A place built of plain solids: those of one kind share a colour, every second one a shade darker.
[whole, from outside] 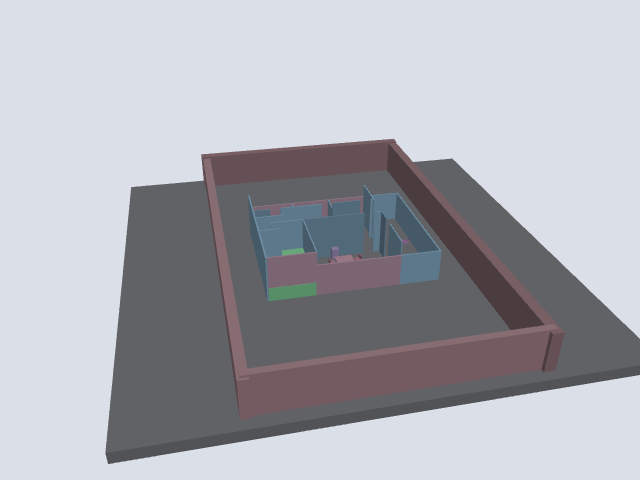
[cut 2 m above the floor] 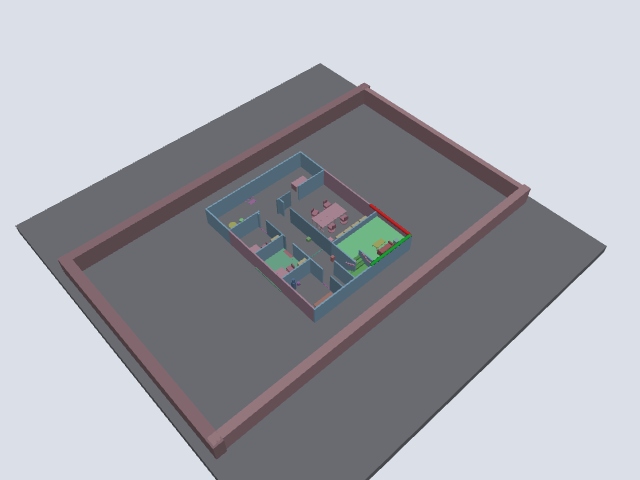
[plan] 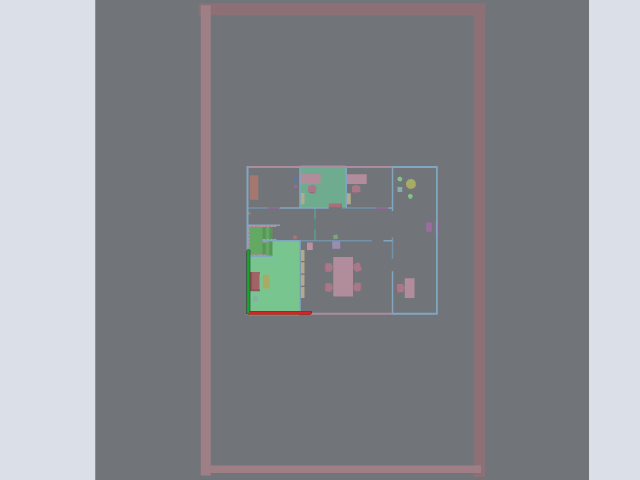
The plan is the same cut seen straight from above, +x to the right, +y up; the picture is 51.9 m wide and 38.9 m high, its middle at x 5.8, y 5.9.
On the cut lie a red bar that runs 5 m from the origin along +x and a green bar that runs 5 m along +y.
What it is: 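A split-level office floor of the 2010s; 15.2 x 11.7 m, ceiling 2.99 m, the lounge at its west end 1.29 m higher up one flight of 7 risers of 0.184 m that turns at a half landing between full-height walls, each run 0.96 m clear between its solids, a corridor of 2.66 m, a front door of 0.86 to 0.98 x 2.1 m, inner doorways of 0.90 to 1.12 m, desks 0.73 m, task chairs 0.47 m, meeting chairs 0.45 m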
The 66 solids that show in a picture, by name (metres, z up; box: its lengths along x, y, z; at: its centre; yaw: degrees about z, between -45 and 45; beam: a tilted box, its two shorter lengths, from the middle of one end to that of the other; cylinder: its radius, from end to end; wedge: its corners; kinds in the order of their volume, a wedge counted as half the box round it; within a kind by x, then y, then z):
{
 "ring_hedge_1": {"box": [0.81, 38.13, 3.5], "at": [-3.47, 5.87, 1.7]},
 "ring_hedge_2": {"box": [22.52, 0.6, 3.7], "at": [7.59, -12.68, 1.8]},
 "ring_hedge_3": {"box": [23.25, 0.97, 3.71], "at": [7.59, 24.61, 1.81]},
 "ring_hedge_4": {"box": [0.94, 38.37, 3.58], "at": [18.72, 5.87, 1.74]},
 "wall_1": {"box": [0.15, 12.04, 4.33], "at": [-0.07, 5.87, 2.11]},
 "wall_2": {"box": [1.54, 0.12, 4.33], "at": [0.77, 8.5, 2.11]},
 "wall_3": {"box": [1.95, 0.12, 4.33], "at": [0.97, 4.59, 2.11]},
 "wall_4": {"box": [2.55, 0.12, 4.33], "at": [1.27, 7.09, 2.11]},
 "wall_5": {"box": [3.05, 0.12, 4.33], "at": [2.66, 5.84, 2.11]},
 "wall_6": {"box": [1.67, 0.12, 4.33], "at": [3.34, 8.5, 2.11]},
 "wall_7": {"box": [0.12, 5.84, 4.33], "at": [4.18, 2.92, 2.11]},
 "wall_8": {"box": [0.12, 3.24, 3.04], "at": [4.18, 10.12, 1.47]},
 "wall_9": {"box": [2.33, 0.12, 4.33], "at": [5.34, 8.5, 2.11]},
 "wall_10": {"box": [5.82, 0.12, 4.33], "at": [7.09, 5.84, 2.11]},
 "wall_11": {"box": [0.12, 3.24, 3.04], "at": [7.92, 10.12, 1.47]},
 "wall_12": {"box": [2.77, 0.12, 4.33], "at": [8.96, 8.5, 2.11]},
 "wall_13": {"box": [0.72, 0.12, 4.33], "at": [11.31, 5.84, 2.11]},
 "wall_14": {"box": [0.32, 0.12, 4.33], "at": [11.51, 8.5, 2.11]},
 "wall_15": {"box": [0.12, 3.36, 4.33], "at": [11.67, 1.68, 2.11]},
 "wall_16": {"box": [0.12, 1.74, 4.33], "at": [11.67, 5.26, 2.11]},
 "wall_17": {"box": [0.12, 3.5, 4.33], "at": [11.67, 9.99, 2.11]},
 "wall_18": {"box": [3.82, 0.15, 3.04], "at": [13.43, -0.07, 1.47]},
 "wall_19": {"box": [3.82, 0.15, 3.04], "at": [13.43, 11.81, 1.47]},
 "wall_20": {"box": [0.15, 12.04, 3.04], "at": [15.27, 5.87, 1.47]},
 "split_lounge_level_1": {"box": [4.12, 4.73, 1.34], "at": [2.06, 2.16, 0.62]},
 "split_lounge_level_2": {"box": [2.17, 1.26, 1.34], "at": [3.04, 5.15, 0.62]},
 "glazing_1": {"box": [4.18, 0.15, 4.33], "at": [2.09, -0.07, 2.11]},
 "glazing_2": {"box": [4.18, 0.15, 3.04], "at": [2.09, 11.81, 1.47]},
 "glazing_3": {"box": [3.75, 0.15, 3.04], "at": [6.05, 11.81, 1.47]},
 "glazing_4": {"box": [7.49, 0.15, 3.04], "at": [7.92, -0.07, 1.47]},
 "glazing_5": {"box": [3.75, 0.15, 3.04], "at": [9.8, 11.81, 1.47]},
 "shelf_1": {"box": [0.3, 0.9, 1.95], "at": [4.4, 1.64, 0.93]},
 "shelf_2": {"box": [0.3, 0.9, 1.95], "at": [4.4, 2.64, 0.93]},
 "shelf_3": {"box": [0.3, 0.9, 1.95], "at": [4.4, 3.64, 0.93]},
 "shelf_4": {"box": [0.3, 0.9, 1.95], "at": [4.4, 4.64, 0.93]},
 "shelf_5": {"box": [0.3, 0.9, 1.95], "at": [4.4, 9.25, 1.07]},
 "shelf_6": {"box": [0.3, 0.9, 1.95], "at": [8.14, 9.25, 0.93]},
 "split_steps_1": {"box": [1.14, 2.39, 0.79], "at": [0.57, 5.84, 0.34]},
 "split_steps_2": {"box": [0.27, 1.14, 0.23], "at": [1.27, 5.21, 0.8]},
 "split_steps_3": {"box": [0.27, 1.14, 0.6], "at": [1.27, 6.47, 0.25]},
 "split_steps_4": {"box": [0.27, 1.14, 0.42], "at": [1.54, 5.21, 0.9]},
 "split_steps_5": {"box": [0.27, 1.14, 0.6], "at": [1.81, 5.21, 0.99]},
 "scell_level_1": {"box": [2.27, 0.3, 0.2], "at": [5.37, 8.71, 0.05]},
 "scell_level_2": {"box": [3.62, 3.08, 0.2], "at": [6.05, 10.4, 0.05]},
 "desk_1": {"box": [1.6, 0.8, 0.07], "at": [5.04, 10.84, 0.84]},
 "desk_2": {"box": [0.8, 1.6, 0.07], "at": [7.27, 2.12, 0.69]},
 "desk_3": {"box": [0.8, 1.6, 0.07], "at": [7.27, 3.72, 0.69]},
 "desk_4": {"box": [0.8, 1.6, 0.07], "at": [8.07, 2.12, 0.69]},
 "desk_5": {"box": [0.8, 1.6, 0.07], "at": [8.07, 3.72, 0.69]},
 "desk_6": {"box": [1.6, 0.8, 0.07], "at": [8.79, 10.84, 0.69]},
 "desk_7": {"box": [0.8, 1.6, 0.07], "at": [13.07, 2.0, 0.69]},
 "task_chair_1": {"box": [0.68, 0.48, 0.26], "at": [5.17, 10.02, 0.73], "yaw": -6.2},
 "task_chair_2": {"box": [0.48, 0.68, 0.26], "at": [6.49, 2.05, 0.58], "yaw": -3.9},
 "task_chair_3": {"box": [0.48, 0.68, 0.26], "at": [6.49, 3.67, 0.58], "yaw": 0.6},
 "task_chair_4": {"box": [0.68, 0.48, 0.26], "at": [8.73, 10.02, 0.58], "yaw": 1.1},
 "task_chair_5": {"box": [0.48, 0.68, 0.26], "at": [8.85, 2.09, 0.58], "yaw": -1.9},
 "task_chair_6": {"box": [0.48, 0.68, 0.26], "at": [8.85, 3.7, 0.58], "yaw": 19.2},
 "task_chair_7": {"box": [0.48, 0.68, 0.26], "at": [12.3, 2.0, 0.58], "yaw": 2.7},
 "printer_1": {"box": [0.64, 0.6, 1.09], "at": [7.12, 5.48, 0.49]},
 "filing_cabinet_1": {"box": [0.47, 0.62, 1.37], "at": [4.98, 5.39, 0.64]},
 "sofa_1": {"box": [0.65, 1.24, 0.37], "at": [0.57, 2.53, 1.53]},
 "coffee_table_1": {"box": [0.58, 1.12, 0.07], "at": [1.45, 2.53, 1.65]},
 "coffee_table_2": {"cylinder": 0.4, "from": [13.17, 10.44, 0.33], "to": [13.17, 10.44, 0.4]},
 "bar_table_1": {"box": [0.7, 2.0, 0.06], "at": [0.45, 10.15, 1.05]},
 "scell_steps_1": {"box": [1.07, 0.3, 0.2], "at": [7.04, 8.71, 0.05]},
 "doormat_hold_1": {"box": [0.45, 0.75, 0.06], "at": [14.64, 6.94, -0.02]}
}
